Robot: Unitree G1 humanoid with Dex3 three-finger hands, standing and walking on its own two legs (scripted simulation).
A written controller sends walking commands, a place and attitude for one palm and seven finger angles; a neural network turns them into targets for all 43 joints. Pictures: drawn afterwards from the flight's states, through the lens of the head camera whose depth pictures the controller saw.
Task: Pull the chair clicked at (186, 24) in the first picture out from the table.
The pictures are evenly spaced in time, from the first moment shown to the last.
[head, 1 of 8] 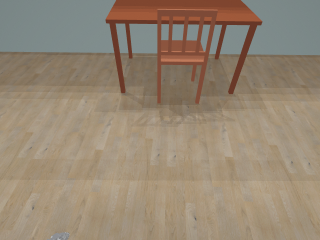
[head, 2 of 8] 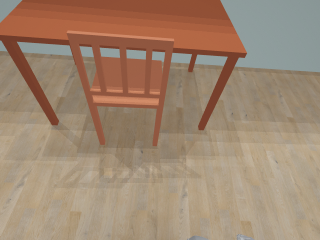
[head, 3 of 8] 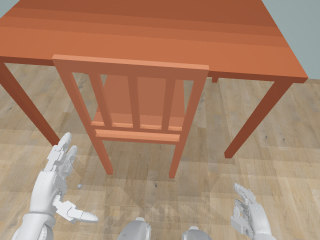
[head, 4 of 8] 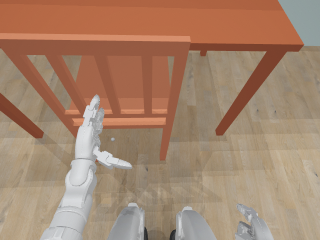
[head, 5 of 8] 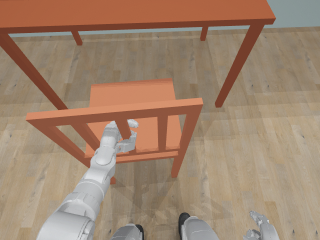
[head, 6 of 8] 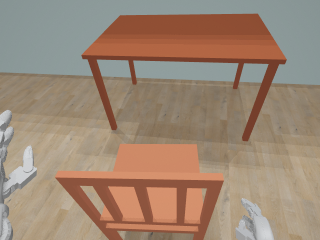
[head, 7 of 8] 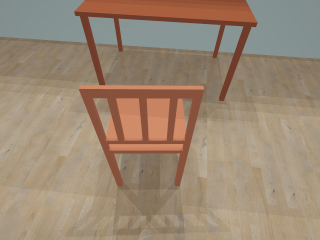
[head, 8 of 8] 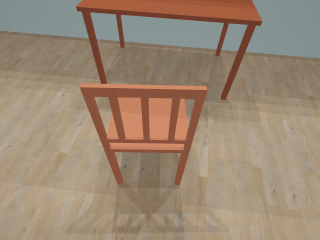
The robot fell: no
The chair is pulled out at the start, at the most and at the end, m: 0.00 0.71 0.71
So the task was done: yes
